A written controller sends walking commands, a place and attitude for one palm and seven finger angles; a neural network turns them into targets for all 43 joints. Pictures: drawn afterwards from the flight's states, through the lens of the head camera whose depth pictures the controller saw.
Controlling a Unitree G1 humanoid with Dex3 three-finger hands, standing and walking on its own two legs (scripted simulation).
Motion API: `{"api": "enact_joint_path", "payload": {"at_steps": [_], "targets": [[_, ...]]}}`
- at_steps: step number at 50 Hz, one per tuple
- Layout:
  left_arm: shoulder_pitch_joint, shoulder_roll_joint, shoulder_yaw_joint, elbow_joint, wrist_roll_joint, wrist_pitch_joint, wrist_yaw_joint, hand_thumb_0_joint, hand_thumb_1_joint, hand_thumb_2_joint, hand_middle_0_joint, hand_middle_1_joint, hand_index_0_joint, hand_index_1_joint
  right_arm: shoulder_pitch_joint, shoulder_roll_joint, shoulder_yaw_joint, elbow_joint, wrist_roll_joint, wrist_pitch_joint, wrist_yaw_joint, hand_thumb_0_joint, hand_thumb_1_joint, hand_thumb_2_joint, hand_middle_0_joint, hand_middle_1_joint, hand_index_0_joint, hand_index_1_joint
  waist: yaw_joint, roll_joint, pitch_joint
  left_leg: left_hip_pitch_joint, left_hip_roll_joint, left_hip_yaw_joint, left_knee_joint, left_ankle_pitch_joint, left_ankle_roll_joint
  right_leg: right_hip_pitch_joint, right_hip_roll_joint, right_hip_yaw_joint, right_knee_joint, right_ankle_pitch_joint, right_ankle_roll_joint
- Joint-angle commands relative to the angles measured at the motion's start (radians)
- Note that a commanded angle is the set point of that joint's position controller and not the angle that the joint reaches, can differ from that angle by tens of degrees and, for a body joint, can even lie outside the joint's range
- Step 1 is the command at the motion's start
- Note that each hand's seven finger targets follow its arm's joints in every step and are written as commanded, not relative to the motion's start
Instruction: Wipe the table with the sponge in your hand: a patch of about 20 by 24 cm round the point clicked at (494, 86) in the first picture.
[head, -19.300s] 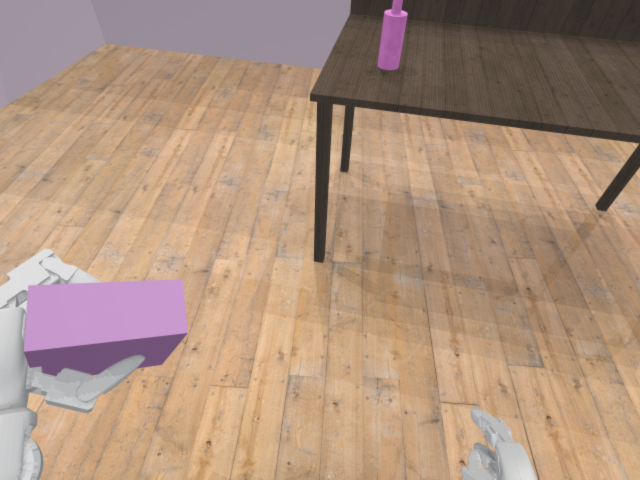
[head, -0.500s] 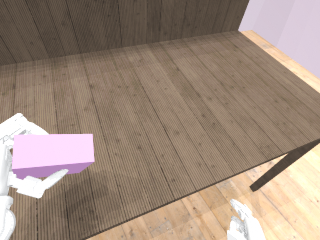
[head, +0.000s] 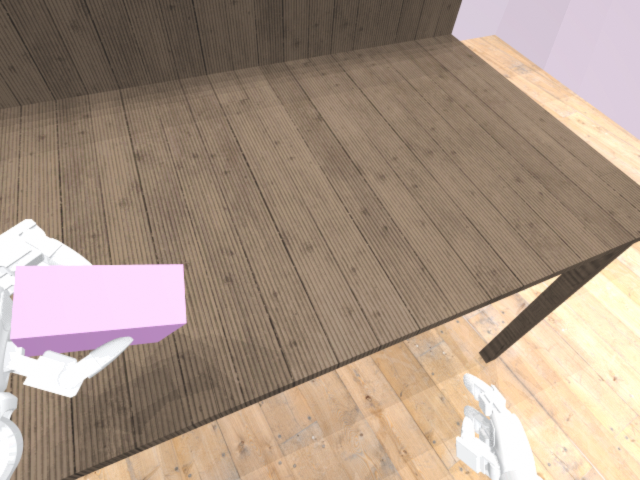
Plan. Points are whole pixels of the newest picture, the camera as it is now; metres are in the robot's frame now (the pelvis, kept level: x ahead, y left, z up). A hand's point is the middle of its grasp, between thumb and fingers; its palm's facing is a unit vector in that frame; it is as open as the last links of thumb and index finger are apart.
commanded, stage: shuffle to correct the standing spot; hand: left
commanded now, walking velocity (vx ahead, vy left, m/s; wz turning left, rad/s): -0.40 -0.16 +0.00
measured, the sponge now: (124, 310) +0.23 +0.21 +0.14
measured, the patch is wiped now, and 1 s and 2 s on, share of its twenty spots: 0.00 0.00 0.00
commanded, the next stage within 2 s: come to a stop and stand still in 0.06 s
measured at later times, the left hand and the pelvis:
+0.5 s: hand (47, 354) +0.18 +0.24 +0.17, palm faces +0.40 -0.81 -0.43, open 9.4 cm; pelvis -0.03 -0.01 +0.00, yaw +3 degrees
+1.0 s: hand out of the picture +0.18 +0.32 +0.17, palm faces +0.44 -0.82 -0.38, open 9.4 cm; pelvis -0.02 +0.06 +0.00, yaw +4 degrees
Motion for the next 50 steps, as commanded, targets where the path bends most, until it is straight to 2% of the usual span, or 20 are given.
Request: {"api": "enact_joint_path", "payload": {"at_steps": [1, 4, 6, 9, 10, 11, 14, 15, 16, 21, 22, 25, 29, 34, 35, 38, 40, 44, 48, 50], "targets": [[-0.048, 0.159, 0.109, -0.237, -0.024, -0.080, 0.017, 0.000, 0.100, 1.300, -1.200, -1.600, -1.200, -1.600, -0.048, -0.122, -0.051, -0.143, 0.000, -0.059, -0.012, 0.000, -0.900, -0.900, 0.200, 0.300, 0.200, 0.300, -0.019, 0.061, -0.210, -0.024, 0.106, -0.090, -0.021, 0.089, 0.014, 0.115, -0.213, 0.214, -0.078, 0.164, 0.089], [-0.019, 0.208, 0.164, -0.241, -0.021, -0.093, 0.023, 0.000, 0.100, 1.300, -1.200, -1.600, -1.200, -1.600, -0.020, -0.128, -0.070, -0.134, 0.004, -0.057, -0.015, 0.000, -0.900, -0.900, 0.200, 0.300, 0.200, 0.300, -0.019, -0.028, -0.227, -0.009, 0.047, -0.042, 0.122, -0.018, 0.006, 0.056, -0.292, 0.277, -0.161, 0.137, 0.095], [0.034, 0.176, 0.143, -0.217, -0.025, -0.088, 0.032, 0.000, 0.100, 1.300, -1.200, -1.600, -1.200, -1.600, -0.021, -0.112, -0.063, -0.119, 0.005, -0.038, -0.011, 0.000, -0.900, -0.900, 0.200, 0.300, 0.200, 0.300, -0.026, -0.074, -0.253, -0.001, 0.019, -0.032, 0.220, -0.071, 0.006, 0.019, -0.343, 0.303, -0.229, 0.026, 0.073], [0.071, 0.209, 0.184, -0.237, -0.025, -0.091, 0.034, 0.000, 0.100, 1.300, -1.200, -1.600, -1.200, -1.600, -0.045, -0.114, -0.069, -0.122, 0.006, -0.041, -0.021, 0.000, -0.900, -0.900, 0.200, 0.300, 0.200, 0.300, 0.000, -0.060, -0.252, -0.135, 0.007, -0.053, 0.373, -0.188, -0.002, 0.092, -0.380, 0.339, -0.242, 0.050, 0.056], [0.108, 0.206, 0.185, -0.220, -0.023, -0.078, 0.049, 0.000, 0.100, 1.300, -1.200, -1.600, -1.200, -1.600, -0.079, -0.111, -0.050, -0.117, 0.014, -0.036, -0.017, 0.000, -0.900, -0.900, 0.200, 0.300, 0.200, 0.300, -0.006, -0.003, -0.259, -0.144, 0.025, -0.077, 0.310, -0.190, 0.003, 0.108, -0.397, 0.389, -0.233, 0.036, 0.048], [0.123, 0.179, 0.155, -0.225, -0.019, -0.079, 0.052, 0.000, 0.100, 1.300, -1.200, -1.600, -1.200, -1.600, -0.057, -0.098, -0.037, -0.116, 0.005, -0.025, -0.017, 0.000, -0.900, -0.900, 0.200, 0.300, 0.200, 0.300, -0.009, 0.013, -0.289, -0.156, 0.020, -0.052, 0.258, -0.174, 0.008, 0.185, -0.378, 0.341, -0.222, 0.031, 0.072], [0.087, 0.209, 0.171, -0.255, -0.004, -0.082, 0.080, 0.000, 0.100, 1.300, -1.200, -1.600, -1.200, -1.600, -0.034, -0.112, -0.038, -0.100, 0.002, -0.030, -0.028, 0.000, -0.900, -0.900, 0.200, 0.300, 0.200, 0.300, -0.011, 0.039, -0.321, -0.109, -0.003, -0.019, 0.101, -0.148, 0.018, 0.274, -0.344, 0.332, -0.233, 0.033, 0.138], [0.072, 0.211, 0.164, -0.270, -0.001, -0.077, 0.092, 0.000, 0.100, 1.300, -1.200, -1.600, -1.200, -1.600, -0.060, -0.118, -0.030, -0.092, 0.009, -0.029, -0.028, 0.000, -0.900, -0.900, 0.200, 0.300, 0.200, 0.300, -0.022, 0.044, -0.310, -0.053, 0.012, -0.023, -0.019, -0.108, 0.025, 0.253, -0.344, 0.335, -0.230, 0.015, 0.119], [0.073, 0.183, 0.134, -0.268, 0.006, -0.079, 0.092, 0.000, 0.100, 1.300, -1.200, -1.600, -1.200, -1.600, -0.035, -0.114, -0.031, -0.089, 0.000, -0.025, -0.030, 0.000, -0.900, -0.900, 0.200, 0.300, 0.200, 0.300, -0.023, 0.033, -0.322, 0.002, 0.001, 0.004, -0.081, -0.052, 0.033, 0.270, -0.309, 0.272, -0.230, -0.003, 0.137], [0.046, 0.175, 0.112, -0.241, 0.010, -0.069, 0.092, 0.000, 0.100, 1.300, -1.200, -1.600, -1.200, -1.600, -0.030, -0.156, -0.062, -0.108, 0.011, -0.011, -0.032, 0.000, -0.900, -0.900, 0.200, 0.300, 0.200, 0.300, -0.012, 0.033, -0.291, 0.051, 0.082, -0.032, -0.158, 0.069, 0.046, 0.326, -0.229, 0.213, -0.188, 0.011, 0.199], [0.046, 0.200, 0.132, -0.244, 0.012, -0.061, 0.090, 0.000, 0.100, 1.300, -1.200, -1.600, -1.200, -1.600, -0.023, -0.165, -0.073, -0.120, 0.015, -0.004, -0.030, 0.000, -0.900, -0.900, 0.200, 0.300, 0.200, 0.300, -0.016, 0.016, -0.278, 0.049, 0.067, -0.031, -0.120, 0.096, 0.038, 0.328, -0.223, 0.218, -0.191, 0.034, 0.195], [0.033, 0.193, 0.124, -0.223, 0.017, -0.046, 0.081, 0.000, 0.100, 1.300, -1.200, -1.600, -1.200, -1.600, -0.060, -0.162, -0.064, -0.109, 0.020, 0.006, -0.025, 0.000, -0.900, -0.900, 0.200, 0.300, 0.200, 0.300, -0.029, 0.114, -0.214, 0.061, 0.069, -0.048, -0.140, 0.060, 0.026, 0.239, -0.212, 0.201, -0.172, 0.007, 0.125], [0.001, 0.162, 0.086, -0.142, 0.017, -0.033, 0.062, 0.000, 0.100, 1.300, -1.200, -1.600, -1.200, -1.600, -0.023, -0.154, -0.054, -0.122, 0.020, 0.008, -0.016, 0.000, -0.900, -0.900, 0.200, 0.300, 0.200, 0.300, -0.025, 0.016, -0.131, -0.008, 0.057, -0.064, -0.140, -0.064, 0.036, 0.188, -0.206, 0.213, -0.222, -0.212, 0.137], [-0.104, 0.146, 0.048, -0.132, 0.028, -0.025, 0.047, 0.000, 0.100, 1.300, -1.200, -1.600, -1.200, -1.600, -0.015, -0.158, -0.047, -0.125, 0.019, 0.003, -0.013, 0.000, -0.900, -0.900, 0.200, 0.300, 0.200, 0.300, -0.026, 0.019, -0.080, 0.002, 0.047, -0.074, -0.168, -0.113, 0.042, 0.115, -0.182, 0.206, -0.222, -0.278, 0.113], [-0.138, 0.162, 0.060, -0.176, 0.027, -0.030, 0.049, 0.000, 0.100, 1.300, -1.200, -1.600, -1.200, -1.600, -0.055, -0.159, -0.039, -0.119, 0.024, -0.003, -0.012, 0.000, -0.900, -0.900, 0.200, 0.300, 0.200, 0.300, -0.025, 0.073, -0.072, 0.027, 0.054, -0.067, -0.197, -0.112, 0.047, 0.080, -0.160, 0.196, -0.201, -0.249, 0.109], [-0.171, 0.158, 0.054, -0.190, 0.036, -0.033, 0.047, 0.000, 0.100, 1.300, -1.200, -1.600, -1.200, -1.600, -0.035, -0.153, -0.042, -0.133, 0.016, -0.013, -0.008, 0.000, -0.900, -0.900, 0.200, 0.300, 0.200, 0.300, -0.015, 0.146, -0.093, -0.131, 0.087, -0.109, -0.276, -0.145, 0.058, 0.273, -0.132, 0.155, -0.069, -0.145, 0.109], [-0.183, 0.178, 0.072, -0.237, 0.033, -0.038, 0.049, 0.000, 0.100, 1.300, -1.200, -1.600, -1.200, -1.600, -0.067, -0.149, -0.037, -0.129, 0.022, -0.028, -0.001, 0.000, -0.900, -0.900, 0.200, 0.300, 0.200, 0.300, -0.011, 0.198, -0.094, -0.107, 0.104, -0.103, -0.285, -0.075, 0.056, 0.270, -0.115, 0.128, -0.002, -0.025, 0.099], [-0.137, 0.165, 0.081, -0.201, 0.033, -0.048, 0.038, 0.000, 0.100, 1.300, -1.200, -1.600, -1.200, -1.600, -0.033, -0.144, -0.045, -0.135, 0.015, -0.044, 0.006, 0.000, -0.900, -0.900, 0.200, 0.300, 0.200, 0.300, -0.007, 0.149, -0.105, -0.194, 0.104, -0.125, -0.262, -0.015, 0.036, 0.378, -0.128, 0.126, 0.036, 0.087, 0.094], [-0.101, 0.147, 0.083, -0.165, 0.021, -0.063, 0.030, 0.000, 0.100, 1.300, -1.200, -1.600, -1.200, -1.600, -0.013, -0.159, -0.058, -0.122, 0.013, -0.053, 0.012, 0.000, -0.900, -0.900, 0.200, 0.300, 0.200, 0.300, -0.018, 0.046, -0.120, -0.102, 0.073, -0.128, -0.200, 0.143, -0.015, 0.332, -0.140, 0.150, 0.015, 0.199, 0.062], [-0.100, 0.145, 0.086, -0.177, 0.015, -0.068, 0.031, 0.000, 0.100, 1.300, -1.200, -1.600, -1.200, -1.600, -0.040, -0.159, -0.054, -0.112, 0.019, -0.055, 0.014, 0.000, -0.900, -0.900, 0.200, 0.300, 0.200, 0.300, -0.023, 0.087, -0.138, -0.015, 0.071, -0.116, -0.193, 0.277, -0.052, 0.278, -0.131, 0.143, 0.035, 0.275, 0.053]]}}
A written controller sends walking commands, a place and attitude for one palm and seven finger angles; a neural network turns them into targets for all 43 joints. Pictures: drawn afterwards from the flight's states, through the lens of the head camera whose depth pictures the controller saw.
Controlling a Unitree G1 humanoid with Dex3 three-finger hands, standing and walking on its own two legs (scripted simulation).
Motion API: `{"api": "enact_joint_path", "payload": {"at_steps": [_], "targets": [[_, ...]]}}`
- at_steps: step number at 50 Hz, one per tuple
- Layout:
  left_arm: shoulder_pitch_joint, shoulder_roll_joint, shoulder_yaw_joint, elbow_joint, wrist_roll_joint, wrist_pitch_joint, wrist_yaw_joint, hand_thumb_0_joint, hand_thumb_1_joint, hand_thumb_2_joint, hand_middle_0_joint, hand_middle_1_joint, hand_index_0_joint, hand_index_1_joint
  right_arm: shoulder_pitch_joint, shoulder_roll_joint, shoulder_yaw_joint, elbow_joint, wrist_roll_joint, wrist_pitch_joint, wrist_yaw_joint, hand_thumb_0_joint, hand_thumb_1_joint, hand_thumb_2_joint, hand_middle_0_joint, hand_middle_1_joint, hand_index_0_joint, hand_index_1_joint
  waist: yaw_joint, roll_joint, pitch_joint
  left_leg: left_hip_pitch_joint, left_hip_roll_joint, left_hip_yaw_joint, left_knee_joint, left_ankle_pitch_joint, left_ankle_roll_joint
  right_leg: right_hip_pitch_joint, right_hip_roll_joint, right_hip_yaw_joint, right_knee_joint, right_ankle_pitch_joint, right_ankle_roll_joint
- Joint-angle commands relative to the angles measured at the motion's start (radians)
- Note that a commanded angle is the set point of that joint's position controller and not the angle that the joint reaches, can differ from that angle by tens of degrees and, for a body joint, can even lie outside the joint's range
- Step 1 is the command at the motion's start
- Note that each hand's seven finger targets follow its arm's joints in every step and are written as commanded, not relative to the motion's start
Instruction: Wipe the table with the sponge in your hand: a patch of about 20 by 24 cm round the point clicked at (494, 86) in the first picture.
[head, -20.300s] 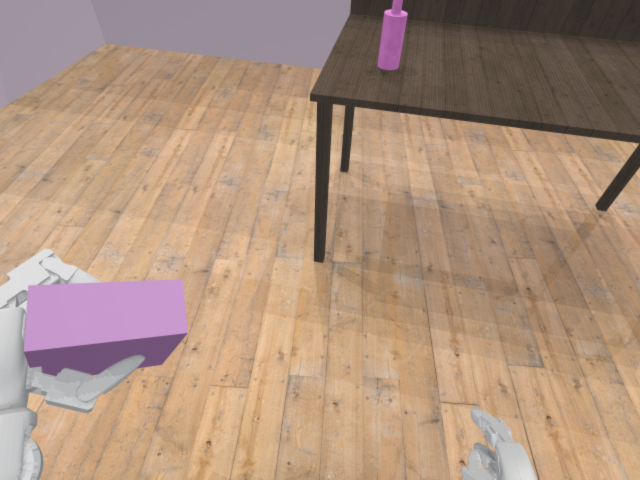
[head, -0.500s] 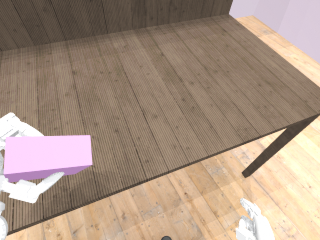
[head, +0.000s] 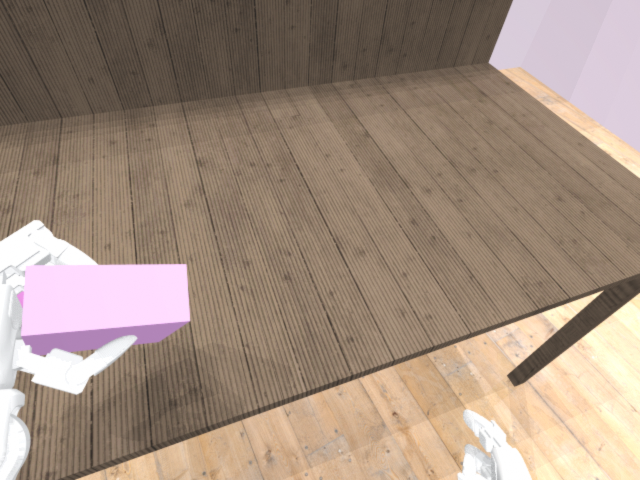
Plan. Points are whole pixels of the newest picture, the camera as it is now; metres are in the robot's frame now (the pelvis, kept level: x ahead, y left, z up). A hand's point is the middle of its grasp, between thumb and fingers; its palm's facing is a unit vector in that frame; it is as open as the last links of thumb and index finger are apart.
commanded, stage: come to a stop and stand still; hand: left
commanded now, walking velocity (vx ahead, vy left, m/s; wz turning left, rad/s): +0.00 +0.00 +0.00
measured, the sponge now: (128, 310) +0.23 +0.21 +0.14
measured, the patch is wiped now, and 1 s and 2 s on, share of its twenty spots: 0.00 0.00 0.00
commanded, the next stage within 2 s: look again from close up in 0.84 s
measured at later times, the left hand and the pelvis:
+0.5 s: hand (5, 297) +0.22 +0.31 +0.17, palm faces +0.43 -0.83 -0.35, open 9.4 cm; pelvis +0.01 +0.05 +0.00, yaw +4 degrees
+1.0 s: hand out of the picture +0.24 +0.32 +0.18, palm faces +0.35 -0.77 -0.53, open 9.4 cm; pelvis +0.01 +0.06 +0.01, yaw -1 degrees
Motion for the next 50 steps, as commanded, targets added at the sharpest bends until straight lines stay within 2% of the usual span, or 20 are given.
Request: {"api": "enact_joint_path", "payload": {"at_steps": [1, 8, 16, 19, 21, 22, 23, 24, 26, 29, 31, 33, 35, 40, 44, 46, 47, 48, 49, 50], "targets": [[-0.072, 0.126, 0.089, -0.177, -0.026, -0.074, 0.008, 0.000, 0.100, 1.300, -1.200, -1.600, -1.200, -1.600, -0.097, -0.151, -0.065, -0.145, 0.001, -0.059, -0.007, 0.000, -0.900, -0.900, 0.200, 0.300, 0.200, 0.300, -0.017, 0.059, -0.111, -0.231, 0.149, -0.118, -0.123, 0.471, -0.139, 0.294, -0.074, 0.091, 0.055, 0.275, -0.015], [-0.026, 0.172, 0.139, -0.315, -0.032, -0.079, 0.011, 0.000, 0.100, 1.300, -1.200, -1.600, -1.200, -1.600, -0.092, -0.159, -0.094, -0.171, 0.005, -0.044, 0.004, 0.000, -0.900, -0.900, 0.200, 0.300, 0.200, 0.300, -0.008, 0.096, -0.239, -0.178, 0.138, -0.112, 0.092, 0.853, -0.219, 0.356, -0.098, 0.076, 0.104, 0.408, -0.102], [0.003, 0.140, 0.136, -0.287, -0.045, -0.080, 0.021, 0.000, 0.100, 1.300, -1.200, -1.600, -1.200, -1.600, -0.101, -0.140, -0.086, -0.153, 0.008, -0.016, -0.007, 0.000, -0.900, -0.900, 0.200, 0.300, 0.200, 0.300, -0.027, 0.074, -0.125, -0.165, 0.144, -0.146, -0.037, 0.559, -0.198, 0.137, -0.114, 0.108, 0.130, 0.207, -0.074], [-0.044, 0.159, 0.146, -0.253, -0.026, -0.069, 0.016, 0.000, 0.100, 1.300, -1.200, -1.600, -1.200, -1.600, -0.097, -0.151, -0.114, -0.164, -0.006, -0.016, -0.009, 0.000, -0.900, -0.900, 0.200, 0.300, 0.200, 0.300, -0.007, 0.152, -0.118, -0.137, 0.185, -0.119, -0.018, 1.071, -0.250, 0.183, -0.027, -0.032, 0.159, 0.066, -0.049], [-0.050, 0.141, 0.122, -0.266, -0.045, -0.058, 0.007, 0.000, 0.100, 1.300, -1.200, -1.600, -1.200, -1.600, -0.121, -0.150, -0.117, -0.176, -0.017, -0.016, 0.003, 0.000, -0.900, -0.900, 0.200, 0.300, 0.200, 0.300, 0.020, 0.205, -0.153, -0.105, 0.112, -0.041, 0.150, 1.361, -0.407, 0.230, -0.001, -0.137, 0.045, -0.011, -0.098], [-0.034, 0.167, 0.134, -0.285, -0.043, -0.054, 0.008, 0.000, 0.100, 1.300, -1.200, -1.600, -1.200, -1.600, -0.119, -0.156, -0.131, -0.185, -0.007, -0.014, 0.012, 0.000, -0.900, -0.900, 0.200, 0.300, 0.200, 0.300, 0.059, 0.096, -0.210, -0.212, 0.053, -0.006, 0.476, 1.324, -0.471, 0.361, -0.070, -0.090, -0.027, 0.087, -0.184], [-0.043, 0.164, 0.121, -0.321, -0.043, -0.053, 0.023, 0.000, 0.100, 1.300, -1.200, -1.600, -1.200, -1.600, -0.103, -0.178, -0.127, -0.166, 0.031, -0.010, 0.020, 0.000, -0.900, -0.900, 0.200, 0.300, 0.200, 0.300, 0.070, -0.199, -0.282, -0.329, 0.026, -0.106, 1.013, 0.762, -0.357, 0.341, -0.302, 0.213, 0.047, 0.401, -0.326], [-0.038, 0.122, 0.098, -0.325, -0.069, -0.056, 0.032, 0.000, 0.100, 1.300, -1.200, -1.600, -1.200, -1.600, -0.124, -0.178, -0.118, -0.173, 0.036, -0.004, 0.018, 0.000, -0.900, -0.900, 0.200, 0.300, 0.200, 0.300, 0.044, -0.352, -0.240, -0.440, 0.025, -0.265, 1.201, -0.146, -0.164, 0.202, -0.491, 0.426, 0.029, 0.534, -0.387], [-0.055, 0.109, 0.101, -0.335, -0.058, -0.024, 0.021, 0.000, 0.100, 1.300, -1.200, -1.600, -1.200, -1.600, -0.068, -0.091, -0.097, -0.172, 0.043, 0.035, 0.021, 0.000, -0.900, -0.900, 0.200, 0.300, 0.200, 0.300, -0.026, -0.133, -0.117, -0.298, 0.162, -0.388, 0.745, -0.249, 0.014, -0.096, -0.448, 0.273, -0.047, 0.169, -0.198], [-0.140, 0.160, 0.083, -0.420, -0.022, -0.049, 0.028, 0.000, 0.100, 1.300, -1.200, -1.600, -1.200, -1.600, -0.146, -0.091, -0.045, -0.127, 0.007, 0.018, 0.001, 0.000, -0.900, -0.900, 0.200, 0.300, 0.200, 0.300, -0.068, 0.221, -0.058, -0.088, 0.067, -0.052, 0.115, 0.121, -0.103, -0.297, -0.154, -0.004, 0.107, -0.308, -0.055], [-0.219, 0.148, 0.063, -0.452, 0.011, -0.072, 0.043, 0.000, 0.100, 1.300, -1.200, -1.600, -1.200, -1.600, -0.126, -0.120, -0.075, -0.132, -0.017, -0.026, -0.016, 0.000, -0.900, -0.900, 0.200, 0.300, 0.200, 0.300, -0.052, 0.461, -0.069, -0.207, 0.191, -0.265, -0.113, -0.015, -0.021, -0.224, -0.016, -0.022, 0.601, -0.448, -0.003], [-0.223, 0.227, 0.153, -0.422, 0.017, -0.078, 0.040, 0.000, 0.100, 1.300, -1.200, -1.600, -1.200, -1.600, -0.158, -0.127, -0.105, -0.152, -0.004, -0.060, -0.020, 0.000, -0.900, -0.900, 0.200, 0.300, 0.200, 0.300, -0.001, 0.296, -0.106, -0.424, 0.298, -0.377, -0.201, -0.080, 0.085, -0.083, 0.030, 0.042, 0.801, -0.366, 0.022], [-0.197, 0.272, 0.215, -0.353, 0.001, -0.059, 0.027, 0.000, 0.100, 1.300, -1.200, -1.600, -1.200, -1.600, -0.173, -0.114, -0.087, -0.140, -0.013, -0.067, 0.009, 0.000, -0.900, -0.900, 0.200, 0.300, 0.200, 0.300, -0.026, 0.392, -0.096, -0.455, 0.310, -0.492, -0.263, -0.247, 0.087, -0.105, -0.006, 0.099, 0.802, -0.340, 0.031], [-0.014, 0.199, 0.165, -0.280, 0.000, -0.064, -0.010, 0.000, 0.100, 1.300, -1.200, -1.600, -1.200, -1.600, -0.116, -0.100, -0.043, -0.138, 0.002, -0.065, 0.037, 0.000, -0.900, -0.900, 0.200, 0.300, 0.200, 0.300, -0.010, 0.212, -0.161, -0.306, 0.225, -0.238, -0.023, -0.026, 0.000, 0.152, -0.038, 0.045, -0.008, -0.142, 0.008], [-0.002, 0.143, 0.110, -0.142, -0.028, -0.019, -0.017, 0.000, 0.100, 1.300, -1.200, -1.600, -1.200, -1.600, -0.063, -0.120, -0.063, -0.124, 0.010, -0.040, 0.028, 0.000, -0.900, -0.900, 0.200, 0.300, 0.200, 0.300, -0.047, -0.292, -0.153, -0.338, 0.039, -0.040, 0.400, 0.065, -0.079, 0.149, -0.299, 0.384, -0.184, 0.303, -0.102], [0.049, 0.151, 0.126, -0.119, -0.037, -0.014, -0.003, 0.000, 0.100, 1.300, -1.200, -1.600, -1.200, -1.600, -0.096, -0.106, -0.036, -0.126, 0.012, -0.025, 0.024, 0.000, -0.900, -0.900, 0.200, 0.300, 0.200, 0.300, -0.047, -0.143, -0.162, -0.309, 0.076, -0.070, 0.375, 0.072, -0.069, 0.110, -0.295, 0.290, -0.134, 0.358, -0.131], [-0.890, 0.856, 0.637, -0.333, 0.046, -0.124, -0.003, 0.000, 0.100, 1.300, -1.200, -1.600, -1.200, -1.600, -0.082, -0.114, -0.055, -0.075, -0.046, -0.096, -0.017, 0.000, -0.900, -0.900, 0.200, 0.300, 0.200, 0.300, 0.007, -0.181, 0.049, -0.417, -0.028, 0.114, 0.276, 0.115, -0.110, 0.047, -0.071, 0.201, -0.191, 0.674, 0.106], [-0.346, 0.318, 0.296, 0.217, 0.002, -0.128, -0.036, 0.000, 0.100, 1.300, -1.200, -1.600, -1.200, -1.600, -0.110, -0.047, -0.016, -0.058, -0.020, -0.099, -0.030, 0.000, -0.900, -0.900, 0.200, 0.300, 0.200, 0.300, -0.004, -0.125, -0.233, -0.330, -0.039, -0.021, 0.197, 0.193, -0.056, 0.273, -0.141, 0.152, -0.005, 0.615, 0.065], [-0.125, 0.307, 0.302, 0.180, -0.017, -0.129, -0.020, 0.000, 0.100, 1.300, -1.200, -1.600, -1.200, -1.600, -0.082, -0.091, -0.055, -0.081, -0.024, -0.083, -0.025, 0.000, -0.900, -0.900, 0.200, 0.300, 0.200, 0.300, 0.041, -0.124, -0.183, -0.350, 0.023, -0.001, 0.149, 0.169, -0.058, 0.351, -0.148, 0.208, -0.005, 0.748, 0.085], [-0.133, 0.166, 0.186, 0.261, -0.020, -0.095, -0.014, 0.000, 0.100, 1.300, -1.200, -1.600, -1.200, -1.600, -0.103, -0.102, -0.069, -0.086, -0.002, -0.076, -0.005, 0.000, -0.900, -0.900, 0.200, 0.300, 0.200, 0.300, 0.018, -0.042, -0.266, -0.275, 0.029, 0.016, 0.051, 0.179, -0.050, 0.398, -0.176, 0.239, 0.043, 0.741, 0.051]]}}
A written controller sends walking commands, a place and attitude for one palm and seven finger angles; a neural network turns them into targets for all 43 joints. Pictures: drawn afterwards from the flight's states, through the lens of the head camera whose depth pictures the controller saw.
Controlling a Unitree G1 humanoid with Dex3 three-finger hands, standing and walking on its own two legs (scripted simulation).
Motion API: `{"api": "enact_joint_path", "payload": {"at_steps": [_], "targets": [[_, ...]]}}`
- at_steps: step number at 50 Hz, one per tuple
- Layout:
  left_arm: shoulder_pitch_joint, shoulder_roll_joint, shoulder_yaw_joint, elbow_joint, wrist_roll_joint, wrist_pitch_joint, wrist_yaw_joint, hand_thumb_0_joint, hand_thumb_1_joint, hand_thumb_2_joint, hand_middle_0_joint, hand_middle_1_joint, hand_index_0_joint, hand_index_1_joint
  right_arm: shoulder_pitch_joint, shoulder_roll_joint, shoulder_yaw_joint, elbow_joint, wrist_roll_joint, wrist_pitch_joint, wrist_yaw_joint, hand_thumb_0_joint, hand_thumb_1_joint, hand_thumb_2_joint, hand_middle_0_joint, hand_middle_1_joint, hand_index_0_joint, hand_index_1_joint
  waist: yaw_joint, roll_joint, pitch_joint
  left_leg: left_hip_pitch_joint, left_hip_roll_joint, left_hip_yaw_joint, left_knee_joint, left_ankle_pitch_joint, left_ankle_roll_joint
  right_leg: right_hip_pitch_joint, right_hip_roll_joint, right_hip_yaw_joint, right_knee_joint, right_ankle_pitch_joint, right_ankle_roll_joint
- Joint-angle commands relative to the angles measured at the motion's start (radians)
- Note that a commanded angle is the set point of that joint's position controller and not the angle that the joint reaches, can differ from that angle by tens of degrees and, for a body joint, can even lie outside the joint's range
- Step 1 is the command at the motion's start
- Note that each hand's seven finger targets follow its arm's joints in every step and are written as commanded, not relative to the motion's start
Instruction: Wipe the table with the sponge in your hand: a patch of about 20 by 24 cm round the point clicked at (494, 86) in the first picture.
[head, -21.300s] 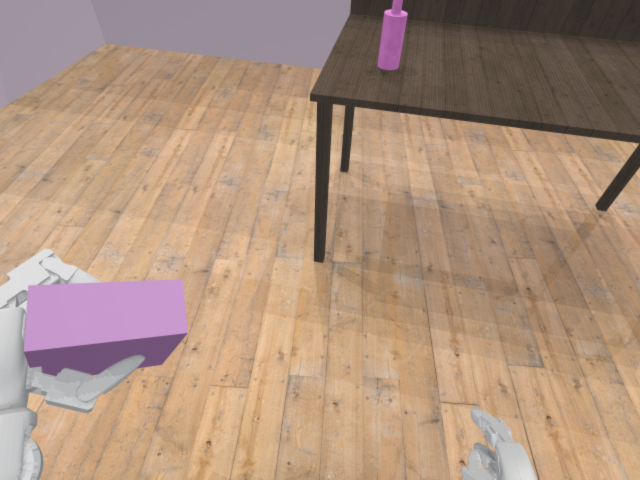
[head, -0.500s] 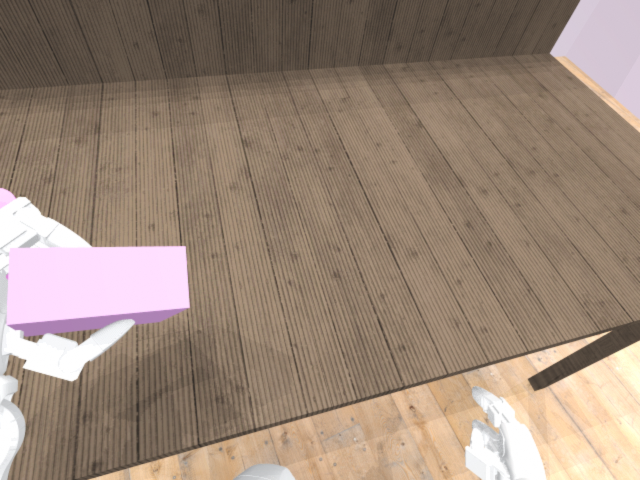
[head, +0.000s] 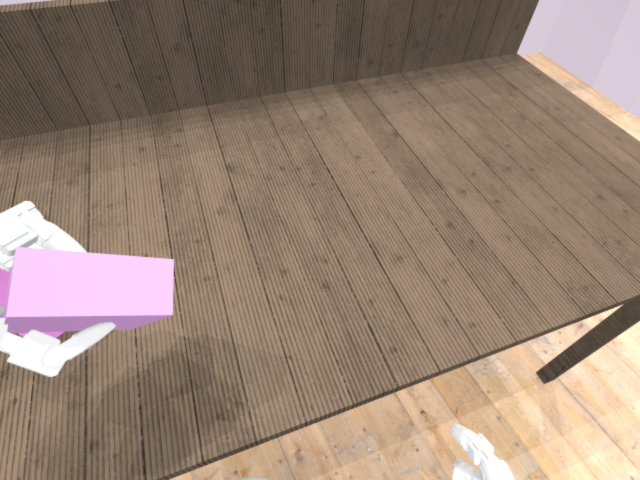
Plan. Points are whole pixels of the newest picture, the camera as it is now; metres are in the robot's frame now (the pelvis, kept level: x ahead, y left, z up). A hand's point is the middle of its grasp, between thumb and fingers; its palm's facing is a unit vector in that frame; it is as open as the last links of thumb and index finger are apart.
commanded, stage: look again from close up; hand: left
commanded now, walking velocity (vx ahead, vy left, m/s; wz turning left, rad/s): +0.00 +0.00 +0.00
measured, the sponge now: (108, 297) +0.24 +0.24 +0.15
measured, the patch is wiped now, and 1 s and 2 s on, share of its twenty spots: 0.00 0.00 0.00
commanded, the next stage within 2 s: shuffle to correct the standing spot in 0.20 s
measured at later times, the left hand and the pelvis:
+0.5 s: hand out of the picture +0.15 +0.33 +0.17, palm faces +0.51 -0.82 -0.27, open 9.5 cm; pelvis -0.06 +0.05 -0.01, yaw +0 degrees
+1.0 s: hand (26, 418) +0.13 +0.24 +0.16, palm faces +0.29 -0.86 -0.43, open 9.5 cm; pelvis -0.08 +0.00 +0.00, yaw -2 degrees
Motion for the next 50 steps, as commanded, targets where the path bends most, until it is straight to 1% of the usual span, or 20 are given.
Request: {"api": "enact_joint_path", "payload": {"at_steps": [1, 4, 5, 7, 10, 12, 14, 17, 21, 24, 28, 30, 31, 33, 35, 37, 40, 42, 46, 50], "targets": [[-0.124, 0.080, 0.095, 0.011, -0.033, -0.060, 0.052, 0.000, 0.100, 1.300, -1.200, -1.600, -1.200, -1.600, -0.090, -0.145, -0.099, -0.169, 0.019, -0.058, -0.013, 0.000, -0.900, -0.900, 0.200, 0.300, 0.200, 0.300, -0.002, -0.004, -0.254, 0.049, -0.007, 0.061, -0.252, 0.114, 0.038, 0.317, -0.191, 0.162, 0.046, 0.799, 0.124], [-0.052, 0.007, 0.005, -0.199, -0.055, -0.080, 0.047, 0.000, 0.100, 1.300, -1.200, -1.600, -1.200, -1.600, -0.125, -0.177, -0.113, -0.220, 0.043, -0.067, 0.023, 0.000, -0.900, -0.900, 0.200, 0.300, 0.200, 0.300, 0.007, -0.062, -0.290, 0.195, 0.083, 0.002, -0.281, 0.437, 0.081, 0.254, -0.147, 0.138, 0.093, 0.714, 0.197], [-0.025, -0.024, -0.026, -0.246, -0.058, -0.078, 0.053, 0.000, 0.100, 1.300, -1.200, -1.600, -1.200, -1.600, -0.162, -0.170, -0.116, -0.220, 0.052, -0.073, 0.031, 0.000, -0.900, -0.900, 0.200, 0.300, 0.200, 0.300, -0.007, -0.012, -0.308, 0.304, 0.120, -0.022, -0.239, 0.504, 0.104, 0.152, -0.129, 0.131, 0.134, 0.633, 0.191], [0.023, 0.051, 0.027, -0.379, -0.044, -0.087, 0.070, 0.000, 0.100, 1.300, -1.200, -1.600, -1.200, -1.600, -0.156, -0.173, -0.123, -0.240, 0.035, -0.060, 0.030, 0.000, -0.900, -0.900, 0.200, 0.300, 0.200, 0.300, -0.010, 0.093, -0.305, 0.285, 0.143, -0.073, -0.192, 0.570, 0.103, 0.118, -0.129, 0.103, 0.135, 0.516, 0.153], [0.065, 0.196, 0.178, -0.469, -0.040, -0.095, 0.099, 0.000, 0.100, 1.300, -1.200, -1.600, -1.200, -1.600, -0.177, -0.172, -0.118, -0.242, 0.034, -0.049, 0.012, 0.000, -0.900, -0.900, 0.200, 0.300, 0.200, 0.300, -0.009, 0.135, -0.256, 0.119, 0.115, -0.087, -0.231, 0.273, 0.051, 0.159, -0.140, 0.151, 0.024, 0.258, 0.068], [0.100, 0.176, 0.184, -0.409, -0.060, -0.097, 0.098, 0.000, 0.100, 1.300, -1.200, -1.600, -1.200, -1.600, -0.165, -0.158, -0.106, -0.258, 0.030, -0.033, -0.011, 0.000, -0.900, -0.900, 0.200, 0.300, 0.200, 0.300, -0.015, 0.158, -0.164, 0.062, 0.098, -0.102, -0.236, 0.155, 0.043, 0.112, -0.164, 0.172, -0.042, 0.202, 0.041], [0.078, 0.149, 0.169, -0.339, -0.074, -0.091, 0.094, 0.000, 0.100, 1.300, -1.200, -1.600, -1.200, -1.600, -0.149, -0.152, -0.100, -0.253, 0.032, -0.027, -0.026, 0.000, -0.900, -0.900, 0.200, 0.300, 0.200, 0.300, -0.023, 0.126, -0.130, 0.070, 0.077, -0.100, -0.237, 0.039, 0.035, 0.039, -0.177, 0.219, -0.102, 0.072, 0.033], [-0.001, 0.090, 0.103, -0.240, -0.083, -0.086, 0.077, 0.000, 0.100, 1.300, -1.200, -1.600, -1.200, -1.600, -0.131, -0.158, -0.089, -0.248, 0.030, -0.029, -0.042, 0.000, -0.900, -0.900, 0.200, 0.300, 0.200, 0.300, -0.036, 0.115, -0.052, 0.071, 0.105, -0.151, -0.338, -0.138, 0.046, -0.078, -0.125, 0.188, -0.142, -0.166, 0.025], [-0.156, -0.009, -0.038, -0.184, -0.063, -0.072, 0.059, 0.000, 0.100, 1.300, -1.200, -1.600, -1.200, -1.600, -0.134, -0.158, -0.073, -0.240, 0.039, -0.056, -0.047, 0.000, -0.900, -0.900, 0.200, 0.300, 0.200, 0.300, -0.034, 0.189, -0.042, -0.045, 0.224, -0.243, -0.544, -0.404, 0.082, 0.002, -0.044, 0.068, 0.101, -0.107, 0.059], [-0.273, -0.017, -0.092, -0.209, -0.037, -0.055, 0.050, 0.000, 0.100, 1.300, -1.200, -1.600, -1.200, -1.600, -0.119, -0.160, -0.089, -0.240, 0.036, -0.062, -0.029, 0.000, -0.900, -0.900, 0.200, 0.300, 0.200, 0.300, -0.031, 0.123, -0.062, -0.039, 0.257, -0.231, -0.537, -0.381, 0.089, 0.031, -0.038, 0.050, 0.170, -0.059, 0.077], [-0.270, 0.030, -0.048, -0.287, -0.027, -0.046, 0.052, 0.000, 0.100, 1.300, -1.200, -1.600, -1.200, -1.600, -0.132, -0.154, -0.089, -0.244, 0.019, -0.064, 0.000, 0.000, -0.900, -0.900, 0.200, 0.300, 0.200, 0.300, -0.030, 0.160, -0.094, 0.018, 0.261, -0.269, -0.555, -0.369, 0.055, 0.024, -0.028, 0.031, 0.150, -0.095, 0.068], [-0.230, 0.109, 0.039, -0.346, -0.024, -0.049, 0.060, 0.000, 0.100, 1.300, -1.200, -1.600, -1.200, -1.600, -0.142, -0.150, -0.088, -0.245, 0.017, -0.066, 0.008, 0.000, -0.900, -0.900, 0.200, 0.300, 0.200, 0.300, -0.027, 0.184, -0.131, 0.096, 0.241, -0.254, -0.534, -0.306, 0.015, 0.019, -0.021, 0.022, 0.078, -0.094, 0.059], [-0.198, 0.079, 0.020, -0.351, -0.033, -0.054, 0.055, 0.000, 0.100, 1.300, -1.200, -1.600, -1.200, -1.600, -0.134, -0.142, -0.081, -0.249, 0.008, -0.060, 0.009, 0.000, -0.900, -0.900, 0.200, 0.300, 0.200, 0.300, -0.027, 0.189, -0.139, 0.119, 0.236, -0.267, -0.520, -0.276, 0.009, 0.022, -0.018, 0.015, 0.029, -0.086, 0.055], [-0.138, 0.114, 0.066, -0.367, -0.042, -0.053, 0.056, 0.000, 0.100, 1.300, -1.200, -1.600, -1.200, -1.600, -0.126, -0.139, -0.083, -0.253, 0.004, -0.054, 0.009, 0.000, -0.900, -0.900, 0.200, 0.300, 0.200, 0.300, -0.028, 0.212, -0.180, 0.189, 0.225, -0.252, -0.482, -0.147, -0.011, 0.029, -0.023, 0.016, -0.045, -0.065, 0.042], [-0.071, 0.138, 0.110, -0.370, -0.048, -0.046, 0.057, 0.000, 0.100, 1.300, -1.200, -1.600, -1.200, -1.600, -0.122, -0.136, -0.083, -0.253, 0.006, -0.050, 0.010, 0.000, -0.900, -0.900, 0.200, 0.300, 0.200, 0.300, -0.033, 0.236, -0.224, 0.300, 0.213, -0.227, -0.418, 0.118, -0.041, 0.014, -0.016, 0.000, -0.088, -0.022, 0.037], [-0.018, 0.106, 0.093, -0.366, -0.058, -0.042, 0.039, 0.000, 0.100, 1.300, -1.200, -1.600, -1.200, -1.600, -0.102, -0.142, -0.094, -0.262, 0.008, -0.042, 0.009, 0.000, -0.900, -0.900, 0.200, 0.300, 0.200, 0.300, -0.037, 0.183, -0.289, 0.398, 0.220, -0.180, -0.344, 0.337, -0.024, 0.003, -0.017, -0.005, -0.094, 0.019, 0.041], [0.120, 0.098, 0.115, -0.320, -0.076, -0.019, 0.027, 0.000, 0.100, 1.300, -1.200, -1.600, -1.200, -1.600, -0.108, -0.150, -0.100, -0.281, 0.020, -0.029, 0.007, 0.000, -0.900, -0.900, 0.200, 0.300, 0.200, 0.300, -0.036, 0.174, -0.300, 0.423, 0.216, -0.132, -0.312, 0.410, -0.018, -0.017, -0.016, -0.025, -0.101, -0.003, 0.049], [0.134, 0.090, 0.098, -0.326, -0.089, -0.007, 0.012, 0.000, 0.100, 1.300, -1.200, -1.600, -1.200, -1.600, -0.097, -0.158, -0.105, -0.292, 0.023, -0.012, 0.004, 0.000, -0.900, -0.900, 0.200, 0.300, 0.200, 0.300, -0.042, 0.172, -0.267, 0.356, 0.223, -0.127, -0.325, 0.289, -0.002, -0.001, -0.023, -0.020, -0.111, -0.021, 0.048], [0.082, 0.077, 0.068, -0.297, -0.086, 0.013, 0.021, 0.000, 0.100, 1.300, -1.200, -1.600, -1.200, -1.600, -0.126, -0.159, -0.094, -0.289, 0.031, 0.004, -0.017, 0.000, -0.900, -0.900, 0.200, 0.300, 0.200, 0.300, -0.048, 0.124, -0.151, 0.171, 0.190, -0.103, -0.370, -0.169, 0.030, -0.011, -0.032, 0.019, -0.129, -0.101, 0.032], [-0.058, 0.106, 0.059, -0.321, -0.069, 0.025, 0.042, 0.000, 0.100, 1.300, -1.200, -1.600, -1.200, -1.600, -0.145, -0.152, -0.099, -0.281, 0.036, 0.012, -0.040, 0.000, -0.900, -0.900, 0.200, 0.300, 0.200, 0.300, -0.053, 0.052, -0.050, 0.116, 0.098, -0.012, -0.171, -0.236, 0.016, -0.172, -0.116, 0.199, -0.210, -0.306, -0.044]]}}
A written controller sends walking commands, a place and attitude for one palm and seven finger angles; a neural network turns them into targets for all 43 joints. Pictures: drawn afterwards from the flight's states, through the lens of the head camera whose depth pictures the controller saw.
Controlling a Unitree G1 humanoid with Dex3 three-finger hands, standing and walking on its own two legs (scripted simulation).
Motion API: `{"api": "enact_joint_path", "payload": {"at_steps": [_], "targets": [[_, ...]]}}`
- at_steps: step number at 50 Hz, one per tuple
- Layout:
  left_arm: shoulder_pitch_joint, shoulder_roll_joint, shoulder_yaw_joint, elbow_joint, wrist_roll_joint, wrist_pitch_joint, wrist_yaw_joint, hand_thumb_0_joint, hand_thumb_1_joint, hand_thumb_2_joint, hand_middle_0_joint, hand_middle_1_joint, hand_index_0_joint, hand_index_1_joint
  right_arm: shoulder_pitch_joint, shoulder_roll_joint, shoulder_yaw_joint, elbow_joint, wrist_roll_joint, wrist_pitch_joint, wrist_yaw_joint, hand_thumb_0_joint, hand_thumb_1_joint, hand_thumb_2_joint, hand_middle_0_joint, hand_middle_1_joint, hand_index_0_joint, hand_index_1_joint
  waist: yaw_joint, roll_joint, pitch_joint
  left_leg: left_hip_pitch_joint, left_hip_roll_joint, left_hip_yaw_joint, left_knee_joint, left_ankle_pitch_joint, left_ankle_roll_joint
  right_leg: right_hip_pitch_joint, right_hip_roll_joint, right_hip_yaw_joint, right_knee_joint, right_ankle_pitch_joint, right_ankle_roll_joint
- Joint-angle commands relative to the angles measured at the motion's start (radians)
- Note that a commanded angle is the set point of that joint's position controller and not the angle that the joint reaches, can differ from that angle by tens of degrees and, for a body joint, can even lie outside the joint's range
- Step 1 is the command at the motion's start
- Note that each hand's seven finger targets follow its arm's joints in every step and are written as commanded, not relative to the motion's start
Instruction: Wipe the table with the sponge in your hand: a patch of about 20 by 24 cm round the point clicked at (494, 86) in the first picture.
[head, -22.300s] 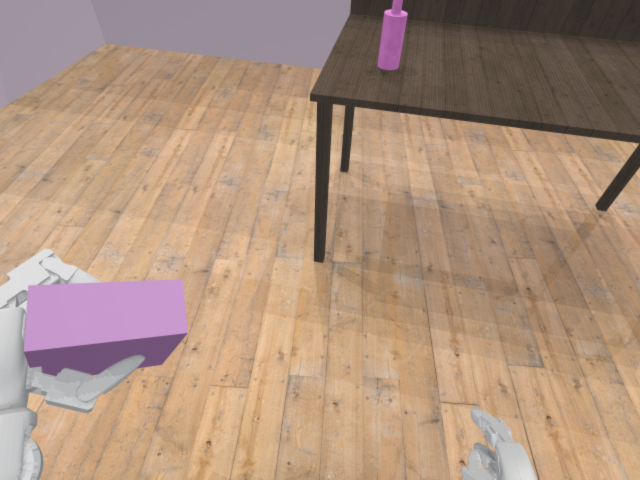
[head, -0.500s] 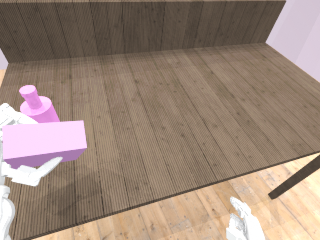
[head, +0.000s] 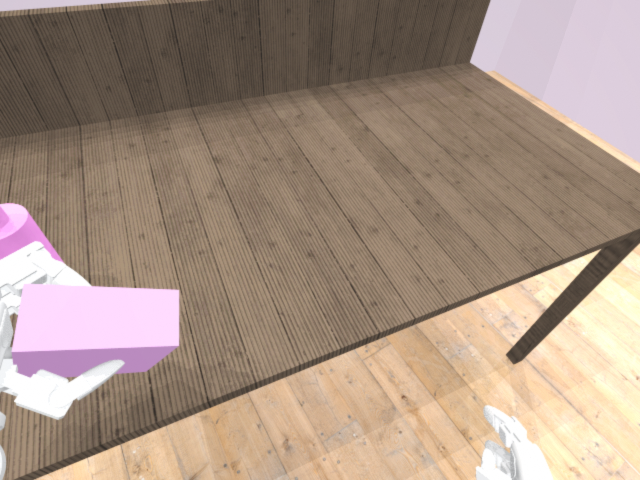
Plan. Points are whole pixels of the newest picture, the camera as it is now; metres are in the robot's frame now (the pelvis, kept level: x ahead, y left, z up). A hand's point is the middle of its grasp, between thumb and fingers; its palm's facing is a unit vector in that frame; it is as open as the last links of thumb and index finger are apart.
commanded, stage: shuffle to correct the standing spot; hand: left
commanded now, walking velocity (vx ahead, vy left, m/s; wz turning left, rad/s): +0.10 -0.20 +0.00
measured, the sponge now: (118, 335) +0.22 +0.22 +0.13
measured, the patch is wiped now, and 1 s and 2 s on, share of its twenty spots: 0.00 0.00 0.00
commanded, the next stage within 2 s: come to a stop and stand still in 1.28 s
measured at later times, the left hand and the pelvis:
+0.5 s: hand (197, 305) +0.24 +0.14 +0.16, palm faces +0.25 -0.78 -0.57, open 9.5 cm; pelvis +0.02 -0.09 -0.02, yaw -2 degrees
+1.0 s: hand (262, 306) +0.23 +0.08 +0.18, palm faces +0.39 -0.79 -0.47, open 9.5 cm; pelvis +0.03 -0.18 +0.00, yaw +0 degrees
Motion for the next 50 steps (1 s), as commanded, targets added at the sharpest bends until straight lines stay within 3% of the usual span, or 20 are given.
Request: {"api": "enact_joint_path", "payload": {"at_steps": [1, 3, 7, 9, 11, 13, 15, 17, 20, 23, 26, 28, 30, 34, 36, 37, 38, 43, 46, 50], "targets": [[-0.236, 0.131, 0.055, -0.210, -0.008, -0.053, 0.038, 0.000, 0.100, 1.300, -1.200, -1.600, -1.200, -1.600, -0.132, -0.093, -0.028, -0.155, 0.001, -0.053, -0.020, 0.000, -0.900, -0.900, 0.200, 0.300, 0.200, 0.300, -0.014, -0.014, -0.002, 0.093, 0.028, -0.026, 0.169, -0.260, 0.014, -0.296, -0.221, 0.264, -0.208, -0.312, -0.064], [-0.264, 0.125, 0.044, -0.207, -0.008, -0.045, 0.051, 0.000, 0.100, 1.300, -1.200, -1.600, -1.200, -1.600, -0.114, -0.094, -0.028, -0.140, 0.006, -0.064, -0.017, 0.000, -0.900, -0.900, 0.200, 0.300, 0.200, 0.300, -0.013, -0.044, -0.016, 0.020, 0.003, -0.021, 0.347, -0.155, 0.013, -0.229, -0.307, 0.361, -0.207, -0.155, -0.117], [-0.286, 0.142, 0.063, -0.198, -0.003, -0.068, 0.072, 0.000, 0.100, 1.300, -1.200, -1.600, -1.200, -1.600, -0.129, -0.086, -0.019, -0.132, 0.012, -0.072, -0.006, 0.000, -0.900, -0.900, 0.200, 0.300, 0.200, 0.300, 0.010, -0.010, 0.014, -0.105, 0.003, -0.025, 0.300, -0.173, 0.012, -0.045, -0.319, 0.327, -0.112, 0.268, -0.124], [-0.282, 0.149, 0.080, -0.202, 0.002, -0.080, 0.076, 0.000, 0.100, 1.300, -1.200, -1.600, -1.200, -1.600, -0.116, -0.080, -0.012, -0.122, 0.005, -0.070, -0.007, 0.000, -0.900, -0.900, 0.200, 0.300, 0.200, 0.300, 0.005, 0.028, -0.018, -0.001, -0.004, 0.015, 0.105, -0.096, 0.026, -0.002, -0.260, 0.219, -0.005, 0.523, -0.061], [-0.240, 0.140, 0.085, -0.218, -0.002, -0.088, 0.072, 0.000, 0.100, 1.300, -1.200, -1.600, -1.200, -1.600, -0.098, -0.107, -0.025, -0.117, -0.002, -0.065, -0.011, 0.000, -0.900, -0.900, 0.200, 0.300, 0.200, 0.300, -0.021, 0.142, -0.123, 0.352, 0.086, -0.113, -0.055, 0.387, 0.105, -0.155, -0.133, 0.073, 0.320, 0.580, 0.066], [-0.214, 0.136, 0.101, -0.203, -0.008, -0.095, 0.043, 0.000, 0.100, 1.300, -1.200, -1.600, -1.200, -1.600, -0.102, -0.105, -0.054, -0.136, -0.025, -0.035, 0.006, 0.000, -0.900, -0.900, 0.200, 0.300, 0.200, 0.300, -0.010, 0.281, -0.154, 0.563, 0.355, -0.419, -0.090, 0.729, 0.270, -0.475, -0.043, 0.072, 0.757, -0.114, 0.125], [-0.149, 0.157, 0.106, -0.225, -0.010, -0.062, 0.018, 0.000, 0.100, 1.300, -1.200, -1.600, -1.200, -1.600, -0.157, -0.098, -0.056, -0.166, -0.039, -0.010, 0.010, 0.000, -0.900, -0.900, 0.200, 0.300, 0.200, 0.300, -0.003, 0.181, -0.096, 0.477, 0.417, -0.497, -0.113, 0.572, 0.302, -0.591, -0.053, 0.138, 0.982, -0.187, 0.087], [-0.065, 0.155, 0.123, -0.278, 0.005, -0.039, 0.010, 0.000, 0.100, 1.300, -1.200, -1.600, -1.200, -1.600, -0.131, -0.116, -0.068, -0.178, -0.035, 0.017, 0.021, 0.000, -0.900, -0.900, 0.200, 0.300, 0.200, 0.300, 0.001, 0.105, -0.050, 0.376, 0.370, -0.297, -0.075, 0.542, 0.240, -0.607, -0.099, 0.120, 0.929, -0.179, 0.061], [0.013, 0.174, 0.181, -0.338, 0.013, -0.050, 0.022, 0.000, 0.100, 1.300, -1.200, -1.600, -1.200, -1.600, -0.117, -0.102, -0.054, -0.197, -0.002, 0.020, 0.033, 0.000, -0.900, -0.900, 0.200, 0.300, 0.200, 0.300, 0.030, 0.228, -0.065, 0.114, 0.255, -0.022, -0.041, 0.447, 0.117, -0.268, -0.147, -0.007, 0.443, -0.033, 0.047], [-0.066, 0.206, 0.187, -0.308, 0.025, -0.049, 0.040, 0.000, 0.100, 1.300, -1.200, -1.600, -1.200, -1.600, -0.089, -0.091, -0.037, -0.194, 0.018, -0.005, 0.024, 0.000, -0.900, -0.900, 0.200, 0.300, 0.200, 0.300, 0.034, 0.184, -0.141, 0.016, 0.188, 0.009, 0.261, 0.355, 0.062, 0.103, -0.102, -0.133, 0.135, 0.243, 0.049], [-0.163, 0.225, 0.185, -0.210, 0.026, -0.040, 0.070, 0.000, 0.100, 1.300, -1.200, -1.600, -1.200, -1.600, -0.093, -0.063, -0.020, -0.156, 0.022, -0.040, 0.005, 0.000, -0.900, -0.900, 0.200, 0.300, 0.200, 0.300, 0.002, -0.274, -0.195, -0.156, -0.046, -0.011, 0.840, -0.290, 0.006, 0.134, -0.391, 0.215, -0.024, 0.575, -0.124], [-0.176, 0.189, 0.166, -0.204, 0.005, -0.035, 0.073, 0.000, 0.100, 1.300, -1.200, -1.600, -1.200, -1.600, -0.080, -0.094, -0.037, -0.142, 0.019, -0.044, 0.003, 0.000, -0.900, -0.900, 0.200, 0.300, 0.200, 0.300, 0.007, -0.324, -0.121, -0.083, 0.013, -0.087, 0.870, -0.336, -0.006, -0.164, -0.464, 0.286, -0.124, 0.188, -0.152], [-0.220, 0.202, 0.160, -0.311, 0.016, -0.027, 0.080, 0.000, 0.100, 1.300, -1.200, -1.600, -1.200, -1.600, -0.159, -0.085, -0.020, -0.134, 0.033, -0.015, 0.016, 0.000, -0.900, -0.900, 0.200, 0.300, 0.200, 0.300, -0.005, -0.206, -0.046, 0.065, 0.067, -0.109, 0.701, -0.320, 0.019, -0.414, -0.441, 0.253, -0.167, -0.196, -0.147], [-0.180, 0.130, 0.099, -0.343, 0.015, -0.033, 0.090, 0.000, 0.100, 1.300, -1.200, -1.600, -1.200, -1.600, -0.127, -0.071, -0.006, -0.114, 0.004, -0.014, -0.013, 0.000, -0.900, -0.900, 0.200, 0.300, 0.200, 0.300, -0.019, 0.120, -0.088, 0.200, -0.031, 0.027, -0.043, -0.195, -0.002, -0.300, -0.204, -0.009, 0.087, -0.325, -0.022], [-0.203, 0.101, 0.064, -0.430, 0.031, -0.061, 0.104, 0.000, 0.100, 1.300, -1.200, -1.600, -1.200, -1.600, -0.125, -0.096, -0.030, -0.139, -0.009, -0.034, -0.013, 0.000, -0.900, -0.900, 0.200, 0.300, 0.200, 0.300, -0.010, 0.444, -0.062, 0.165, 0.250, -0.447, -0.319, -0.246, 0.097, -0.372, -0.076, -0.059, 0.631, -0.254, 0.041], [-0.218, 0.163, 0.097, -0.416, 0.046, -0.066, 0.104, 0.000, 0.100, 1.300, -1.200, -1.600, -1.200, -1.600, -0.155, -0.085, -0.037, -0.147, -0.010, -0.048, -0.003, 0.000, -0.900, -0.900, 0.200, 0.300, 0.200, 0.300, 0.001, 0.336, -0.051, 0.058, 0.324, -0.551, -0.377, -0.281, 0.189, -0.340, -0.057, 0.022, 0.864, -0.160, 0.052], [-0.230, 0.168, 0.108, -0.358, 0.041, -0.065, 0.095, 0.000, 0.100, 1.300, -1.200, -1.600, -1.200, -1.600, -0.167, -0.057, -0.024, -0.130, -0.019, -0.052, 0.008, 0.000, -0.900, -0.900, 0.200, 0.300, 0.200, 0.300, -0.019, 0.314, 0.004, 0.055, 0.315, -0.566, -0.385, -0.268, 0.160, -0.424, -0.080, 0.057, 0.925, -0.116, 0.055], [-0.104, 0.130, 0.090, -0.295, 0.047, -0.062, 0.073, 0.000, 0.100, 1.300, -1.200, -1.600, -1.200, -1.600, -0.091, -0.091, -0.044, -0.123, -0.001, -0.024, 0.035, 0.000, -0.900, -0.900, 0.200, 0.300, 0.200, 0.300, 0.007, 0.252, -0.046, 0.194, 0.218, -0.168, -0.095, 0.210, 0.127, -0.399, -0.123, -0.012, 0.506, -0.116, 0.046], [-0.055, 0.098, 0.072, -0.205, 0.031, -0.040, 0.056, 0.000, 0.100, 1.300, -1.200, -1.600, -1.200, -1.600, -0.049, -0.095, -0.029, -0.143, 0.012, -0.023, 0.022, 0.000, -0.900, -0.900, 0.200, 0.300, 0.200, 0.300, -0.023, 0.274, -0.068, 0.143, 0.183, -0.138, -0.084, 0.115, 0.079, -0.221, -0.075, -0.103, 0.185, -0.089, 0.045], [-0.204, 0.160, 0.083, -0.178, 0.040, -0.037, 0.062, 0.000, 0.100, 1.300, -1.200, -1.600, -1.200, -1.600, -0.082, -0.092, -0.011, -0.124, 0.008, -0.028, 0.005, 0.000, -0.900, -0.900, 0.200, 0.300, 0.200, 0.300, -0.027, 0.070, -0.096, -0.058, 0.104, -0.062, 0.177, -0.128, 0.044, 0.084, -0.128, -0.056, -0.057, 0.069, 0.027]]}}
